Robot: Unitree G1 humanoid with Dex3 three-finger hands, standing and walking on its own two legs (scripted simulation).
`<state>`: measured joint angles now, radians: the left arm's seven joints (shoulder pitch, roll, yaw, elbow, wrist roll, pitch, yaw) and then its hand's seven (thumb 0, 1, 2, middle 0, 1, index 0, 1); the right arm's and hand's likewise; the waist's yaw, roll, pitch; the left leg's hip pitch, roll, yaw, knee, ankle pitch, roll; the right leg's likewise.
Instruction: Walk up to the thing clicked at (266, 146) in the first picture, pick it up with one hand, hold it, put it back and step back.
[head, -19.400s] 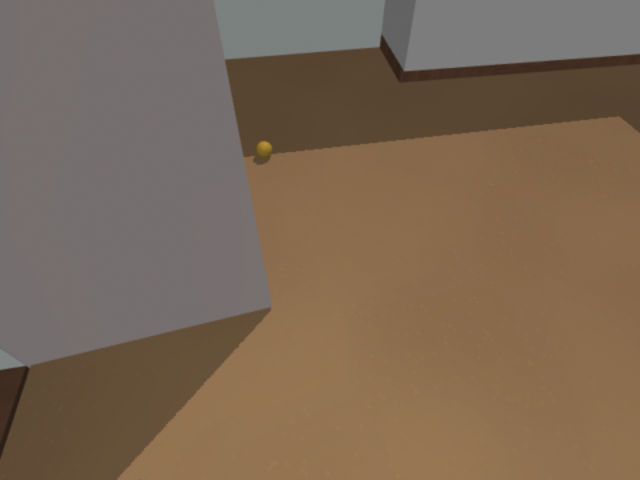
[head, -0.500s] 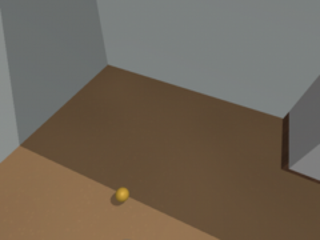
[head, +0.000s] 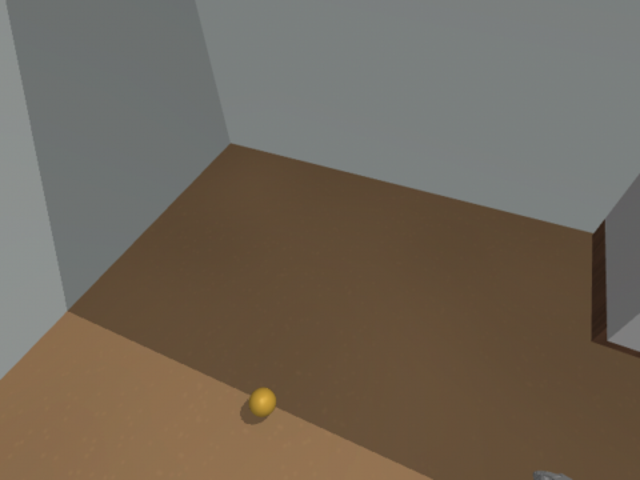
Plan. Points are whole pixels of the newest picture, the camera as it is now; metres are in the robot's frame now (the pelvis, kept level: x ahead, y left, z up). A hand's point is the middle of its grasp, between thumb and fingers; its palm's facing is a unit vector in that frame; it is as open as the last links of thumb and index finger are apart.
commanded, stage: walk up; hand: left
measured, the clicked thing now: (262, 401) +0.43 +0.24 -0.74
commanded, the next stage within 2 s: stand in 0.78 s
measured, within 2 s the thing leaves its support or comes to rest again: neither
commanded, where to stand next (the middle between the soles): +0.05 +0.00 m, yaw +0 degrees
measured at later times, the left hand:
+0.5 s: hand out of the picture +0.10 +0.25 -0.15, palm faces -0.04 -0.94 -0.33, open 7.4 cm
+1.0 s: hand out of the picture +0.09 +0.25 -0.16, palm faces -0.04 -0.94 -0.33, open 7.4 cm
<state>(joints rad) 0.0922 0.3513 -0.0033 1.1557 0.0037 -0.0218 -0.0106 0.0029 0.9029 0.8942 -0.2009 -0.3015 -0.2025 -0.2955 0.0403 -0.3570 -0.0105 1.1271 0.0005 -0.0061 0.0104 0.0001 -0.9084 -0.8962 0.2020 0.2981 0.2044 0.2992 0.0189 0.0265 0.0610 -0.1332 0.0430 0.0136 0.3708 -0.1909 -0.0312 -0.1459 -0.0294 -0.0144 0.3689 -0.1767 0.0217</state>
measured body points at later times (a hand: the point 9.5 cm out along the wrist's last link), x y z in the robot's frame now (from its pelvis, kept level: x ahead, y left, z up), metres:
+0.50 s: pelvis +0.00 +0.00 +0.00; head +0.01 +0.00 +0.45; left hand +0.10 +0.30 -0.13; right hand +0.06 -0.30 -0.14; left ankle +0.01 +0.14 -0.75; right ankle +0.02 -0.13 -0.75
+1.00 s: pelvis +0.01 +0.00 +0.00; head +0.02 +0.00 +0.45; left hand +0.09 +0.30 -0.13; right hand +0.09 -0.30 -0.13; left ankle +0.01 +0.14 -0.75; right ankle +0.02 -0.13 -0.75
